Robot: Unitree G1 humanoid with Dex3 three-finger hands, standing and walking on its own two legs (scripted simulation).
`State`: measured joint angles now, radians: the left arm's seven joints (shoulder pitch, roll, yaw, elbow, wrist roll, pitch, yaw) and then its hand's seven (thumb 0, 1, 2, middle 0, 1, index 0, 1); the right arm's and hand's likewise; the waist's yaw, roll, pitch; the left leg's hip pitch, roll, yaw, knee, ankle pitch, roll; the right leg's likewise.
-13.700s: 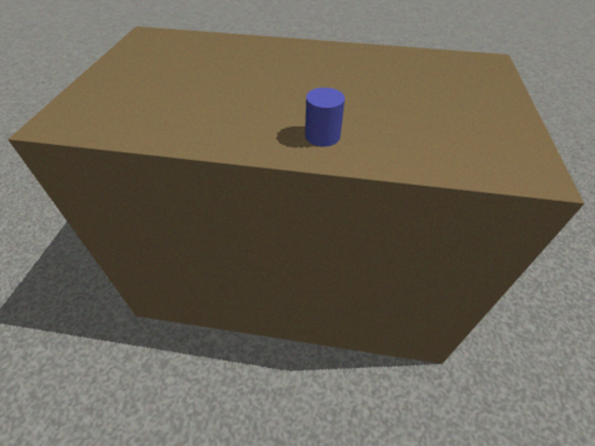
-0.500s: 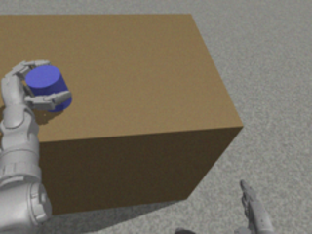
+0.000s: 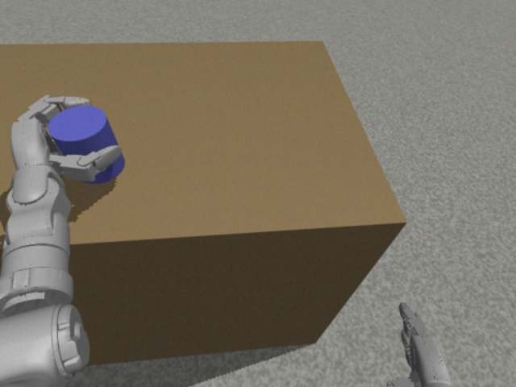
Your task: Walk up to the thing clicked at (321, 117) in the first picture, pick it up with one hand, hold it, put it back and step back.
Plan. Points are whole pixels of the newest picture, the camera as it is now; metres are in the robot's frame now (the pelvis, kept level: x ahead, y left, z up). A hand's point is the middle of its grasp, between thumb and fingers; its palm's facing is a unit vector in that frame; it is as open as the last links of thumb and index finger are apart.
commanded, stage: settle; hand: left
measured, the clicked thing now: (90, 146) +0.46 +0.23 +0.14
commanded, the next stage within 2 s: lift in 0.44 s
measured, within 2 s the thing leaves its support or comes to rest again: neither
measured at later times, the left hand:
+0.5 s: hand (77, 124) +0.45 +0.22 +0.19, palm faces +0.27 -0.96 -0.01, open 10.6 cm
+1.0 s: hand (66, 106) +0.42 +0.20 +0.24, palm faces +0.25 -0.97 -0.02, open 10.6 cm
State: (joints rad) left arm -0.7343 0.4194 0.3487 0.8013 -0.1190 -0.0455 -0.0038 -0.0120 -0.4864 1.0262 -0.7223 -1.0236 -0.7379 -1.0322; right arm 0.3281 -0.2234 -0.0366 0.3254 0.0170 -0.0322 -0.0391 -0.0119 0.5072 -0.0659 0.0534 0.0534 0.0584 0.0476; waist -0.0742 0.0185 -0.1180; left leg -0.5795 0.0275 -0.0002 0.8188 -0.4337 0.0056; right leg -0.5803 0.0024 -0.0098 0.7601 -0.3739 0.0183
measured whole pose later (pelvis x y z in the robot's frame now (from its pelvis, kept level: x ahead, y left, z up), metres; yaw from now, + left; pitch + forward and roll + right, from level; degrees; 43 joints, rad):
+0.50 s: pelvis -0.01 +0.00 +0.01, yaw +0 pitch +8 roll -1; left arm -0.78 0.42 0.34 0.79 -0.12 0.05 0.00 -0.01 -0.52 1.07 -0.72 -1.05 -0.73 -1.06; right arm 0.31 -0.22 -0.03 0.40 0.03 -0.08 -0.05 -0.01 0.52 -0.06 0.05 0.05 0.06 0.05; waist -0.06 0.03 -0.10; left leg -0.50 0.03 0.00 0.74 -0.39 0.00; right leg -0.50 0.00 -0.01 0.70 -0.34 0.01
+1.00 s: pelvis -0.01 -0.01 +0.02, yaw +1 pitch +4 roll -1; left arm -0.68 0.36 0.31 0.49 -0.15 0.24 0.02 -0.01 -0.52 1.08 -0.71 -1.06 -0.73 -1.07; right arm 0.33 -0.22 -0.05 0.44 0.04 -0.14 -0.06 -0.01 0.53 -0.06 0.05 0.05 0.06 0.05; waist -0.02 0.05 -0.10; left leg -0.36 0.02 0.00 0.64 -0.35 0.00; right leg -0.37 0.00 -0.02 0.61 -0.31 0.01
